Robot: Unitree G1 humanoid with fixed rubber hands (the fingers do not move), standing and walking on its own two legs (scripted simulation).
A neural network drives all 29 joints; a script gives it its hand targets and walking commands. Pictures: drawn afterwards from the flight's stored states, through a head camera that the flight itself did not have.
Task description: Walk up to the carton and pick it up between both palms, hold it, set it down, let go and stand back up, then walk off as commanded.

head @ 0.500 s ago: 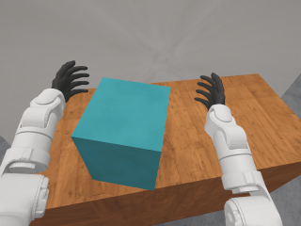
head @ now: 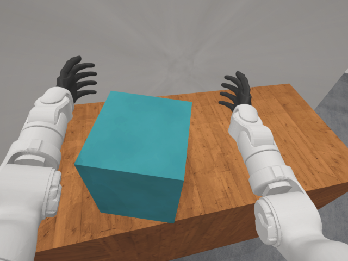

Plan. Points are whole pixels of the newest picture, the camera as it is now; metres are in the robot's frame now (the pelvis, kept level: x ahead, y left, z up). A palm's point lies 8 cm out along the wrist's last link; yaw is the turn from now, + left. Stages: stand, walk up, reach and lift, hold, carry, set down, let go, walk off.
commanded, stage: reach and lift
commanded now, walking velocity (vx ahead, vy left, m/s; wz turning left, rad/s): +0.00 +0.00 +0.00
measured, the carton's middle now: (143, 160) +0.36 +0.03 +0.00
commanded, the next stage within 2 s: none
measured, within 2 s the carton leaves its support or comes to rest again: leaves its support in 1.58 s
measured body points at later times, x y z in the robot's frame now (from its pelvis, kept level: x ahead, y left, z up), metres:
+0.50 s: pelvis +0.00 +0.00 +0.00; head +0.06 +0.02 +0.44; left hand +0.48 +0.19 +0.09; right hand +0.41 -0.19 +0.07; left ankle +0.04 +0.10 -0.74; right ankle -0.03 -0.14 -0.74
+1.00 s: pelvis +0.01 +0.00 -0.01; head +0.09 +0.04 +0.43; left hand +0.49 +0.18 +0.04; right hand +0.43 -0.14 +0.05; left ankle +0.04 +0.10 -0.74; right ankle -0.03 -0.14 -0.73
